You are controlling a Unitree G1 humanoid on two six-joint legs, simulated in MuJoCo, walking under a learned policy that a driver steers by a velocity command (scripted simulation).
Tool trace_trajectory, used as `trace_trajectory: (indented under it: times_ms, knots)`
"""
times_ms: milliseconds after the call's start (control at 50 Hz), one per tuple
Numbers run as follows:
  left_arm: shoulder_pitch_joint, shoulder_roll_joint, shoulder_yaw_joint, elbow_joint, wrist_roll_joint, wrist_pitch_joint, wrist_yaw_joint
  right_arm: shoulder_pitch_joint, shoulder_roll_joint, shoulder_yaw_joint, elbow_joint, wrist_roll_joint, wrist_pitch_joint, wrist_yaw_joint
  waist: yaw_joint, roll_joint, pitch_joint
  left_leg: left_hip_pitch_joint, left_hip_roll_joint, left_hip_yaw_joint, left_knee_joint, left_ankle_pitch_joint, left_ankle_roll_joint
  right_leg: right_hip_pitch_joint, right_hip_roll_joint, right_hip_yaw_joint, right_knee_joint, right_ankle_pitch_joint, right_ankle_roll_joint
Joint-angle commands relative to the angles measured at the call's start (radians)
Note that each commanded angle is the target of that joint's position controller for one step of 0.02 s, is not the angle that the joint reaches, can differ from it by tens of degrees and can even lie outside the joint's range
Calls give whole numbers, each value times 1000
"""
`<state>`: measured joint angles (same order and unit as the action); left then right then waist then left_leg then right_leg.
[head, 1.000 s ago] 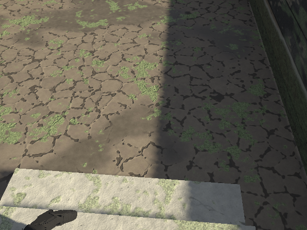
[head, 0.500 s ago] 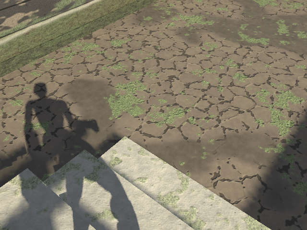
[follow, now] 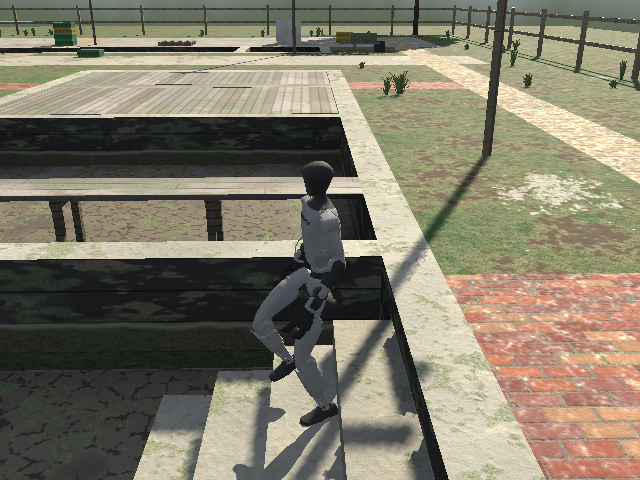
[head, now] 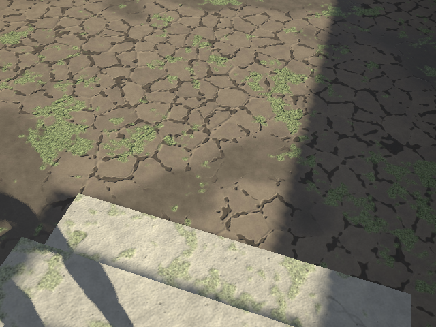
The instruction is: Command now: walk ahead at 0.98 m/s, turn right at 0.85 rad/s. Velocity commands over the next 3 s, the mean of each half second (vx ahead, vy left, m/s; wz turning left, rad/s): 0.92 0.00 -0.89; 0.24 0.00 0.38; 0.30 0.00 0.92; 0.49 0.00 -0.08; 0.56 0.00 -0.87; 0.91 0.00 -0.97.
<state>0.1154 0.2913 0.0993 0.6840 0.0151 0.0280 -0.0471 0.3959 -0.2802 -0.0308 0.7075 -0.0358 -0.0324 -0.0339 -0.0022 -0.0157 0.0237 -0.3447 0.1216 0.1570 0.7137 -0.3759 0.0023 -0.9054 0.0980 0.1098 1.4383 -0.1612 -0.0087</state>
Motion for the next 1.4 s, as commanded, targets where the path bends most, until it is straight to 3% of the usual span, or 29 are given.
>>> trace_trajectory:
  times_ms: [20, 120, 260, 320, 360, 380, 400, 420, 440, 500, 540, 580, 640, 660, 680, 700, 760, 780, 800, 840, 940, 1080, 1100, 1120, 1140, 1160, 1200, 1280, 1400]
  knots:
    - [47, -19, -31, -57, 5, 25, -19, -163, -87, -15, -111, -7, -56, 15, 111, 142, -49, -92, 168, -169, -357, -148, -28, 44, -36, -68, 50, 246, 25]
    - [-76, 25, -25, -66, 38, 41, -12, 89, -119, -33, -26, 13, -51, 7, -10, 106, 11, 213, 226, -103, -244, 29, 5, -81, -98, -108, 5, 257, -44]
    - [-268, 23, -16, -152, 12, 20, -17, 282, -132, -41, 91, -35, -24, -10, -121, 141, 117, 519, 351, -8, -81, 585, 29, -212, -173, -187, -73, -56, -116]
    - [-48, 10, -14, -96, -20, 24, -7, 80, -192, -56, 88, 2, -31, 6, 80, 132, 46, 176, 285, 205, 50, 1168, -36, 418, -98, -337, -219, -114, -176]
    - [333, 85, 26, 45, -28, 14, 32, -132, -181, -57, 53, 37, -51, 48, 256, 41, -83, -138, 220, 181, 523, 589, -73, 941, -82, -297, -398, 308, -201]
    - [542, 125, 44, 119, -30, -2, 64, -308, -178, -69, -5, 69, -46, 72, 393, -159, -72, -488, 108, 142, 1051, 293, -67, 1227, -65, -219, -522, 280, -243]
    - [497, 243, 50, 117, -29, -17, 82, -385, -118, -51, -137, 5, -62, 83, 337, -503, 19, -846, -70, 91, 1263, -271, -99, 1151, -170, 230, -880, 87, -285]
    - [449, 210, 16, 84, -8, -38, 89, -450, -153, -49, -179, -51, -82, 59, 273, -245, 123, -919, -40, -84, 1063, -269, -95, 954, -262, 511, -1011, -81, -289]
    - [435, 170, 5, 103, 26, -35, 108, -389, -153, -56, -107, -50, -81, 56, 210, -48, 163, -843, -10, -140, 925, -286, -86, 780, -287, 530, -962, -283, -275]
    - [105, 180, 9, 67, 72, -60, 130, -62, -76, -40, 56, -58, -46, 43, -78, 48, 7, -362, -91, -48, 633, 27, -50, 415, -253, 354, -875, -317, -244]
    - [-55, 51, -23, 91, -2, -124, 126, -39, -56, -33, 72, 8, -34, 30, -198, 92, 1, 114, -84, -100, 180, 832, -75, 55, -89, 65, -719, -541, -111]
    - [-28, 54, -25, 141, -54, -142, 122, -20, -19, -9, 113, 41, -5, 40, -191, 32, -47, 365, -107, -78, 34, 926, -63, 97, -47, -85, -601, -453, -78]
    - [-59, 64, -13, 173, -31, -87, 122, 249, -60, -10, 204, 43, 14, 60, -312, 37, -2, 492, -40, -136, -419, 1042, 123, 234, 60, -286, 49, -367, -61]
    - [-95, 58, -14, 149, 21, -64, 96, 381, -62, -20, 249, 39, 11, 60, -362, 140, -33, 588, -30, -154, -361, 978, 162, 159, 111, -327, 419, -641, -72]
    - [-54, -16, -24, 122, 33, -43, 75, 404, -91, -5, 252, 32, 9, 57, -273, 154, -24, 601, -14, -236, -138, 1063, 126, -19, 149, -245, 697, -650, -73]
    - [187, -89, -58, 48, 27, -41, 68, 312, -110, 12, 232, 28, -4, 43, -10, 230, -26, 603, 76, -499, -99, 1103, 57, -194, 65, 9, 396, -410, -104]
    - [139, 29, -70, 86, 90, -4, 78, -68, -137, -10, 63, 23, -33, 28, 106, 38, -11, 135, 91, -680, -307, 726, 181, -19, -80, -33, 20, -78, -12]
    - [103, 11, -76, 29, 76, 1, 95, -64, -227, -36, 56, -7, -40, 7, 105, 256, -77, 57, 191, -950, -334, 833, 324, 42, -83, -2, -65, -113, 35]
    - [28, 91, -55, 32, 56, 4, 103, -10, -151, -24, 92, -5, -38, 7, 71, 105, -86, 68, 172, -936, -274, 912, 350, 81, -98, 55, -126, -101, 66]
    - [16, 18, -73, 40, 34, 20, 102, 0, -132, -29, 83, 23, -9, 8, 77, -2, -141, -20, 64, -736, -210, 914, 300, 257, -82, 6, -210, -86, 65]
    - [-102, -13, -81, -28, 47, 2, 83, -33, -108, -45, 3, 33, 46, -7, 7, 35, -136, 31, -79, -694, -103, 833, 231, 232, -60, -38, -162, 25, 17]
    - [7, -10, -85, -48, -1, -44, 48, -168, -101, -71, -88, 27, 95, 9, 9, 144, -121, 43, -121, -733, -61, 837, 215, 547, -56, -9, -592, -137, -14]
    - [103, -16, -82, -20, -1, -48, 43, -220, -91, -71, -106, 40, 100, 12, 59, 85, -111, -52, -176, -677, 20, 685, 174, 713, -78, -9, -749, -23, -27]
    - [151, 51, -60, 0, 4, -52, 46, -178, -42, -71, -135, 63, 106, 18, 29, -226, -150, -258, -315, -487, 284, 93, 90, 980, -251, 157, -828, 564, -90]
    - [121, 54, -58, -25, -20, -46, 55, -98, -69, -80, -128, 21, 109, 10, -26, -256, -129, -448, -311, -355, 502, -304, 54, 1035, -443, 306, -844, 863, -169]
    - [174, 52, -59, -33, -23, -34, 60, -141, -98, -84, -125, -8, 97, 9, -4, -111, -75, -550, -263, -285, 587, -304, 41, 1015, -461, 261, -844, 969, -211]
    - [149, 86, -41, -54, 9, -40, 67, -315, -115, -73, -182, 1, 95, 29, 18, -81, -27, -559, -159, -253, 712, -181, 4, 821, -504, 321, -954, 744, -302]
    - [184, 101, -24, -30, 20, -44, 55, -315, -102, -63, -162, 26, 140, 84, -3, -87, -16, -457, -114, -202, 580, 146, 17, 692, -368, 97, -1065, -136, -172]
    - [352, 153, 8, 24, 24, -91, 32, -445, -93, -59, -176, -6, 135, 80, 75, -89, 15, -593, -57, -200, 531, 256, 51, 875, -464, 28, -1071, -244, -147]
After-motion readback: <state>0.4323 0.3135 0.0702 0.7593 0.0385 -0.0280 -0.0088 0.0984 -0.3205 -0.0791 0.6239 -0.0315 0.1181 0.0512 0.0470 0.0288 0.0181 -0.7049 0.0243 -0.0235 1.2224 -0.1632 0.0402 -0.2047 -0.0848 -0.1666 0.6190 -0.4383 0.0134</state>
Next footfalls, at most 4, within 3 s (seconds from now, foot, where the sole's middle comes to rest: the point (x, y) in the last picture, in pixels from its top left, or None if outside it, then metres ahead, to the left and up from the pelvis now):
0.36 right None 0.22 -0.13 -0.76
0.66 left None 0.51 -0.12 -0.93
1.08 right None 0.46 -0.33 -0.93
1.64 left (201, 310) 0.60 0.04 -0.93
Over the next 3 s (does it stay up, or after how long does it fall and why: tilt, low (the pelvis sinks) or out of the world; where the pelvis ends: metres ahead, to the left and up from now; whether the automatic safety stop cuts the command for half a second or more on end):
stays up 1.24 0.00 -0.50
